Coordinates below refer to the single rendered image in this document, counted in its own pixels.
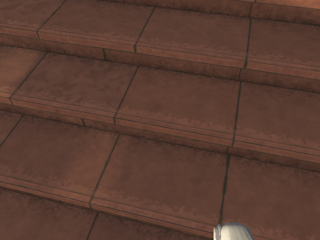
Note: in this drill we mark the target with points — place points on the robot right thigh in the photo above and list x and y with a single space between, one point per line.
232 231

